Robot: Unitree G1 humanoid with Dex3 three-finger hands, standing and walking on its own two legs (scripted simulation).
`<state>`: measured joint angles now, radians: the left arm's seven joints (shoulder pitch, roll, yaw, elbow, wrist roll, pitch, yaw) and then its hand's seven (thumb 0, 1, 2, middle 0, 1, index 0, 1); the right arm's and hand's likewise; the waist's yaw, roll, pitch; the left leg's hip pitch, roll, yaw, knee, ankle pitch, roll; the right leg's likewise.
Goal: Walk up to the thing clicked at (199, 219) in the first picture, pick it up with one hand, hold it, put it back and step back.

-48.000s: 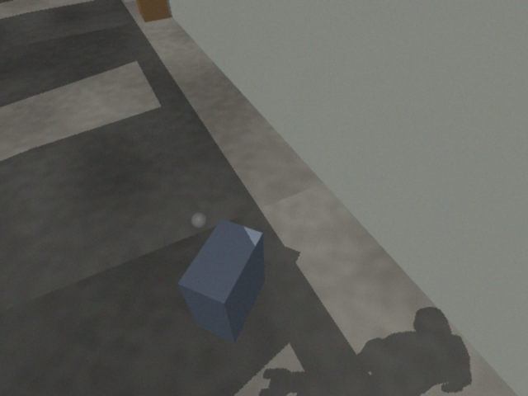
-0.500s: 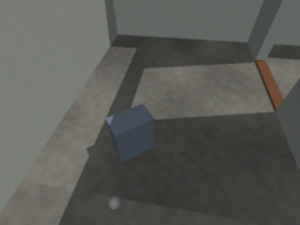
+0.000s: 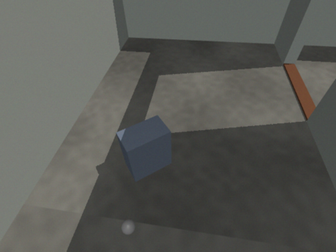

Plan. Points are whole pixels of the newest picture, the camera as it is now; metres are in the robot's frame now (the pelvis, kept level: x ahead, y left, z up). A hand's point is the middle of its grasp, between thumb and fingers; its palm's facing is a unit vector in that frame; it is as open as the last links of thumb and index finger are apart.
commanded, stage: stand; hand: left
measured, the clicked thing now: (128, 226) +0.42 +0.25 -0.74
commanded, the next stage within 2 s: none
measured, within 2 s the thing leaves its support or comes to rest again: neither
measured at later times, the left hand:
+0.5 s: hand out of the picture +0.05 +0.26 -0.15, palm faces -0.02 -0.94 -0.35, open 7.4 cm
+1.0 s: hand out of the picture +0.04 +0.26 -0.15, palm faces -0.03 -0.94 -0.35, open 7.4 cm
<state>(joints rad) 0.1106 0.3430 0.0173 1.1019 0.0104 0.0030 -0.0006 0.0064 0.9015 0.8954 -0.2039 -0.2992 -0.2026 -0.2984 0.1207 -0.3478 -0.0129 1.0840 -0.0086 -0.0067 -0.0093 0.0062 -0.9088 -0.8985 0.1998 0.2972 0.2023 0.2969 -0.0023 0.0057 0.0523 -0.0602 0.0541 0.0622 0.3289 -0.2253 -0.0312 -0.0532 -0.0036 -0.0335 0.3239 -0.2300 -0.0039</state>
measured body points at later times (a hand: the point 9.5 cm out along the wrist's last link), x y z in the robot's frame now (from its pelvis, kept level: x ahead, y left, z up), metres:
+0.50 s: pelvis -0.02 +0.00 +0.00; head -0.02 +0.00 +0.45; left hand +0.05 +0.31 -0.13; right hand +0.05 -0.30 -0.13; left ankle -0.03 +0.13 -0.75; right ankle -0.03 -0.11 -0.75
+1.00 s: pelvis -0.02 +0.01 +0.00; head -0.01 +0.00 +0.45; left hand +0.04 +0.31 -0.13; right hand +0.04 -0.29 -0.14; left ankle -0.03 +0.13 -0.75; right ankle -0.03 -0.11 -0.75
